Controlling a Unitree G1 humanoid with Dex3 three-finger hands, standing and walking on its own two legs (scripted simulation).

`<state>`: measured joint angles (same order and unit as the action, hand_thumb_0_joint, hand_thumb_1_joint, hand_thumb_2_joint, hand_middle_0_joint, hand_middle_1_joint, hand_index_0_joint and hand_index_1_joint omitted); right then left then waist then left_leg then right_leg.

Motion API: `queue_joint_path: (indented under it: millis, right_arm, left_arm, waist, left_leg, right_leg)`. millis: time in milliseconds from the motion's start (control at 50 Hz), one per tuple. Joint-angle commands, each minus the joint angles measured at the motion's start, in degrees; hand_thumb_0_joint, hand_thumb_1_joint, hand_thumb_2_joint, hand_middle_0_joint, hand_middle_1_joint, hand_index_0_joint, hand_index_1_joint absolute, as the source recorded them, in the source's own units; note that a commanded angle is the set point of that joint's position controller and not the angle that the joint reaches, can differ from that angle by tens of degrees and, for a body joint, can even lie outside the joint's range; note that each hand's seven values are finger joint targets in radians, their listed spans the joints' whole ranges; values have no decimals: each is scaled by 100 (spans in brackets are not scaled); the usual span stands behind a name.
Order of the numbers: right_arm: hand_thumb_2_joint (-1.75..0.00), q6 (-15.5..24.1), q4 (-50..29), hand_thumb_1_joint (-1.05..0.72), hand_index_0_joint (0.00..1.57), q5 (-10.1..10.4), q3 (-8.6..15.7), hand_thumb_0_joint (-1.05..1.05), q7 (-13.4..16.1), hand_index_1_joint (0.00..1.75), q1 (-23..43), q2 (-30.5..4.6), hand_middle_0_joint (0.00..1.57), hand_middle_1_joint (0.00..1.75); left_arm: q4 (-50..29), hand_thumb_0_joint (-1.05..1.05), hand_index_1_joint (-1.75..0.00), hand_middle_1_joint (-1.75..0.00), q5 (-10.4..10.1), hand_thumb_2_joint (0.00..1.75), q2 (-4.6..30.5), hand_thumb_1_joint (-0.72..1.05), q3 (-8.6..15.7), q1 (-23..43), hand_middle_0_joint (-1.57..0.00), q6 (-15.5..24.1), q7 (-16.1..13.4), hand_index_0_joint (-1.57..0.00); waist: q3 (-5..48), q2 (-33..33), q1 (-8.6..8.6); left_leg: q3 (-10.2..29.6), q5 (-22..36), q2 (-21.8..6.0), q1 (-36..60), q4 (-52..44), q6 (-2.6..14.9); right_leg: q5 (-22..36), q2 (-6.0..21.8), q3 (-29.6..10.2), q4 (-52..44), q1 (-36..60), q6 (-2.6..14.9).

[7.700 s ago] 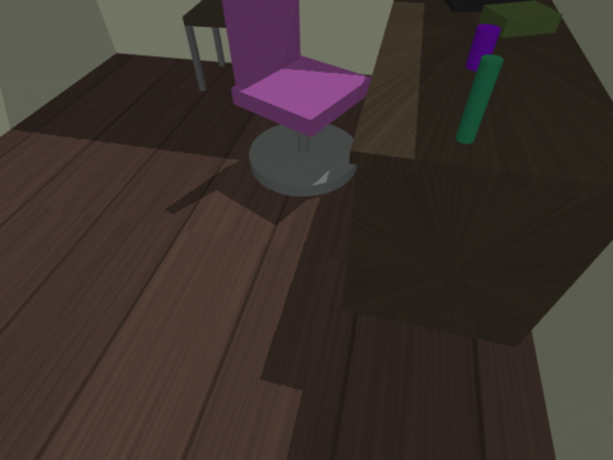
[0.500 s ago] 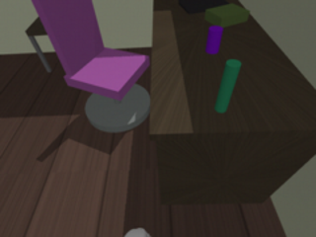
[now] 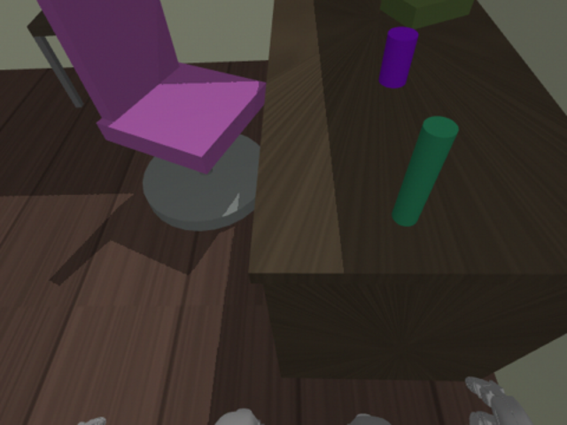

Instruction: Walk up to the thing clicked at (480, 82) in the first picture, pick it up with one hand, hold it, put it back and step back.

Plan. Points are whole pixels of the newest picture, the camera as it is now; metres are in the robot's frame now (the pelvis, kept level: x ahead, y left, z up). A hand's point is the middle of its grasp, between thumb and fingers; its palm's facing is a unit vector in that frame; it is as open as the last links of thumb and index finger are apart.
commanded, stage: walk up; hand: right
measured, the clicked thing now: (420, 178) +0.45 -0.18 +0.08
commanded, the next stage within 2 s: stand in 1.78 s
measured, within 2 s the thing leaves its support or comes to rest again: neither
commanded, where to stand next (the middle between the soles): +0.03 +0.03 m, yaw +0 degrees
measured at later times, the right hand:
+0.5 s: hand out of the picture +0.07 -0.23 -0.14, palm faces -0.14 +0.91 -0.38, open 7.4 cm
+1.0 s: hand out of the picture +0.08 -0.21 -0.13, palm faces -0.09 +0.94 -0.33, open 7.4 cm
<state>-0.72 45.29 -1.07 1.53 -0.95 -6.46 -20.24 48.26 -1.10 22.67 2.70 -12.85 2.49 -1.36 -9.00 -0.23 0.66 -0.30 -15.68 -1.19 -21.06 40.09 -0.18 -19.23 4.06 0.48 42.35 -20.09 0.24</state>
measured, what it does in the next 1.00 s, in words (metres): steps on the spot: left foot, then right foot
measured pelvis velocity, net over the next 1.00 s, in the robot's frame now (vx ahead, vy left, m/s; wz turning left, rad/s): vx -0.04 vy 0.03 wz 0.06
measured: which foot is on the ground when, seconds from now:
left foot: down 0.00-0.02, up 0.04-0.38, down 0.40-1.00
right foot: down 0.00-0.42, up 0.44-0.64, down 0.66-1.00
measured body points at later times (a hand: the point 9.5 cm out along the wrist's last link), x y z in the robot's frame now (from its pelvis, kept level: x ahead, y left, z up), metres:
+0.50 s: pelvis -0.02 +0.03 +0.00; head +0.00 +0.04 +0.45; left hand +0.01 +0.37 -0.11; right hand +0.08 -0.28 -0.11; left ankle -0.04 +0.16 -0.71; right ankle +0.02 -0.13 -0.68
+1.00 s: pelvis -0.04 +0.03 +0.02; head -0.03 +0.03 +0.47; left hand +0.02 +0.35 -0.10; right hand +0.08 -0.26 -0.10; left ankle -0.03 +0.16 -0.71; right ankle -0.01 -0.10 -0.71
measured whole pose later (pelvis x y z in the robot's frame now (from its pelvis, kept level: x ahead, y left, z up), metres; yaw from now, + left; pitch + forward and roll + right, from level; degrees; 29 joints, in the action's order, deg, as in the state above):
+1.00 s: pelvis -0.04 +0.03 +0.02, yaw +3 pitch -3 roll +0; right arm 0.6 59.2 -0.6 0.3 -0.8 -6.4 -20.0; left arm 60.2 0.0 21.4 0.8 -7.8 1.5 0.4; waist -3.9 0.0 0.9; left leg 0.8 -15.2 -0.8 -11.4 29.5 -0.9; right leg -14.7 1.4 -0.7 29.9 -12.2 -1.0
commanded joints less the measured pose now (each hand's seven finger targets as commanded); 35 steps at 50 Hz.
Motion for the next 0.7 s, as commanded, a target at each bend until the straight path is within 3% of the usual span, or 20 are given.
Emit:
queue_joint_path:
  millis: [0, 20, 40, 60, 100, 120, 200, 260, 300, 360, 380, 400, 420, 440, 500, 560, 620, 640, 660, 680]
  right_arm:
    - [-90, -206, -769, -90, 20, 53, 437, 0, 32, 30, 390, -968, 20, 30]
    - [-90, -337, -745, -90, 20, 20, 469, 0, 86, 30, 217, -1000, 20, 30]
    - [-90, -418, -658, -90, 20, -54, 611, 0, 118, 30, 7, -1330, 20, 30]
    - [-90, -410, -552, -90, 20, -58, 663, 0, 106, 30, -78, -1487, 20, 30]
    - [-90, -340, -229, -90, 20, 59, 684, 0, 51, 30, -566, -1369, 20, 30]
    - [-90, -325, -189, -90, 20, 72, 668, 0, 30, 30, -693, -1288, 20, 30]
    - [-90, -263, -210, -90, 20, 98, 568, 0, 19, 30, -395, -1311, 20, 30]
    - [-90, -148, -170, -90, 20, 57, 475, 0, 26, 30, -165, -1234, 20, 30]
    - [-90, -77, -16, -90, 20, 29, 470, 0, 35, 30, -369, -1311, 20, 30]
    - [-90, 38, 395, -90, 20, -48, 539, 0, 74, 30, -1088, -1380, 20, 30]
    - [-90, 80, 361, -90, 20, -135, 626, 0, 103, 30, -1083, -1707, 20, 30]
    - [-90, 101, 160, -90, 20, -177, 645, 0, 104, 30, -710, -2135, 20, 30]
    - [-90, 90, 144, -90, 20, -87, 689, 0, 85, 30, -687, -2420, 20, 30]
    - [-90, 77, 138, -90, 20, -57, 649, 0, 84, 30, -355, -2231, 20, 30]
    - [-90, 136, 73, -90, 20, -65, 409, 0, 141, 30, 145, -1531, 20, 30]
    - [-90, 152, 232, -90, 20, -25, 431, 0, 132, 30, -199, -1649, 20, 30]
    - [-90, 92, 172, -90, 20, 65, 362, 0, 138, 30, 8, -1512, 20, 30]
    - [-90, 87, 183, -90, 20, 132, 294, 0, 147, 30, -13, -1263, 20, 30]
    - [-90, 108, 125, -90, 20, 190, 235, 0, 152, 30, -36, -1091, 20, 30]
    - [-90, 76, 230, -90, 20, 167, 255, 0, 181, 30, 15, -1107, 20, 30]
  left_arm:
    - [79, 0, -30, -30, 251, 90, 1944, 90, 644, -1536, -20, 36, -198, -20]
    - [-201, 0, -30, -30, 280, 90, 2325, 90, 696, -1038, -20, 21, -211, -20]
    - [-433, 0, -30, -30, 314, 90, 2434, 90, 707, -405, -20, 13, -243, -20]
    - [-444, 0, -30, -30, 287, 90, 2143, 90, 689, -249, -20, 28, -256, -20]
    - [-474, 0, -30, -30, 228, 90, 1609, 90, 553, 124, -20, 27, -264, -20]
    - [-457, 0, -30, -30, 263, 90, 1532, 90, 554, 81, -20, 18, -257, -20]
    - [-445, 0, -30, -30, 362, 90, 1420, 90, 531, -419, -20, 53, -205, -20]
    - [-413, 0, -30, -30, 382, 90, 1538, 90, 580, -484, -20, -1, -120, -20]
    - [-413, 0, -30, -30, 310, 90, 1695, 90, 584, -323, -20, -71, -68, -20]
    - [-457, 0, -30, -30, 155, 90, 1531, 90, 449, 4, -20, -168, -30, -20]
    - [-462, 0, -30, -30, 119, 90, 1164, 90, 329, -84, -20, -201, -31, -20]
    - [-504, 0, -30, -30, 62, 90, 830, 90, 223, -52, -20, -219, -62, -20]
    - [-407, 0, -30, -30, 98, 90, 1379, 90, 364, 383, -20, -263, -168, -20]
    - [-300, 0, -30, -30, 91, 90, 1479, 90, 381, 378, -20, -263, -154, -20]
    - [84, 0, -30, -30, -6, 90, 1239, 90, 341, -316, -20, -193, -40, -20]
    - [177, 0, -30, -30, 83, 90, 1143, 90, 293, 40, -20, -119, 10, -20]
    - [431, 0, -30, -30, 170, 90, 1020, 90, 237, -263, -20, -21, -12, -20]
    - [499, 0, -30, -30, 221, 90, 1253, 90, 284, -248, -20, 31, -37, -20]
    - [452, 0, -30, -30, 285, 90, 1533, 90, 330, -198, -20, 89, -50, -20]
    - [421, 0, -30, -30, 234, 90, 1773, 90, 326, 161, -20, 78, -14, -20]
  waist:
    - [884, 1027, 521]
    - [831, 1282, 381]
    - [618, 1329, 213]
    - [395, 942, 89]
    - [586, 538, -205]
    - [794, 792, -171]
    - [1352, 1086, 322]
    - [1317, 1549, 496]
    - [1176, 1745, 371]
    - [1172, 988, -105]
    - [1216, -24, -125]
    - [889, -1452, 42]
    - [764, -1279, -371]
    - [381, -1180, -196]
    - [442, -1208, 202]
    - [781, -1313, -69]
    - [955, -955, 150]
    - [1062, -503, 157]
    - [1256, 237, 83]
    - [1094, 524, -14]
  left_leg:
    - [121, -285, 361, -1391, 1379, 331]
    - [752, -2118, 654, -1150, 2838, 155]
    - [1153, -2148, 364, -1134, 3693, 76]
    - [1395, -1874, 249, -1331, 3874, 46]
    - [1376, -1260, 534, -1101, 4017, -15]
    - [1199, -1080, 572, -1093, 3887, -76]
    - [843, -959, 422, -1457, 2398, -189]
    - [453, -1604, 252, -1030, 929, -220]
    - [113, -1690, 201, -184, 124, -131]
    - [-80, 195, 387, 1244, -1484, 65]
    - [1091, 195, -340, 1501, -1822, 317]
    - [2984, 618, -1443, 1363, -2065, 794]
    - [3206, 122, -1915, 132, -2145, 1526]
    - [3056, -119, -1874, -381, -2195, 1704]
    - [1218, 1262, -868, 547, -1480, 1047]
    - [1388, 1925, -1037, 877, -1164, 1105]
    - [960, 1742, -866, 643, -534, 859]
    - [898, 1394, -714, 299, -278, 566]
    - [585, 881, -299, -76, 265, 286]
    - [240, -809, 66, 118, 237, 160]
  right_leg:
    - [1689, 1180, -1533, -1856, 1098, 524]
    - [1521, 2559, -3196, -2647, 40, 1421]
    - [1393, 2819, -3854, -2698, -239, 1963]
    - [1681, 2592, -3359, -2492, -183, 1962]
    - [2260, 1555, -1455, -1801, -5, 1336]
    - [2081, 1300, -1097, -1704, 274, 1185]
    - [980, 968, -884, -1567, 1890, 1022]
    - [1053, 1133, -876, -1410, 1936, 1228]
    - [1560, 1221, -804, -1206, 1279, 1213]
    - [2097, 976, -422, -58, 278, 736]
    - [1226, 621, -158, 837, -338, 376]
    - [-1345, -278, 176, 1427, -1434, 75]
    - [-1965, -195, -539, 1768, -684, 116]
    - [-1755, -124, -560, 1968, -447, 150]
    - [-779, -195, -433, 1249, -668, 168]
    - [-894, -201, -39, 119, -3, 22]
    - [319, -400, 126, -1733, 1014, 125]
    - [1036, -105, -481, -1796, 1470, 249]
    - [1732, 652, -1605, -1964, 1743, 574]
    - [1350, 1376, -2314, -2023, 929, 1152]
